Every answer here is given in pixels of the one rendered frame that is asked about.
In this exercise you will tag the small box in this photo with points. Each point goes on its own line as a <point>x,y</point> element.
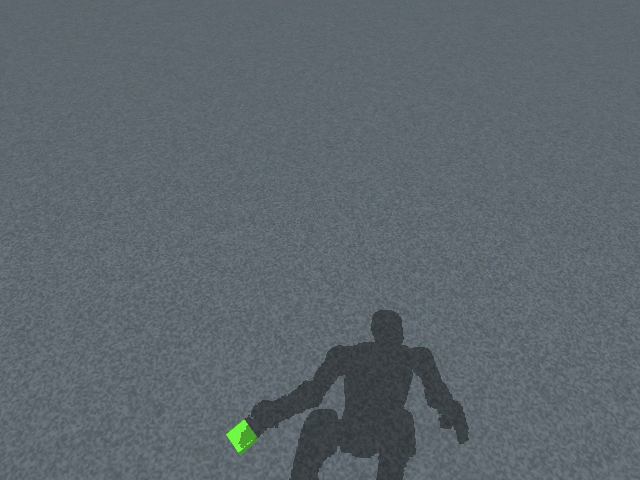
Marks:
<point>242,437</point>

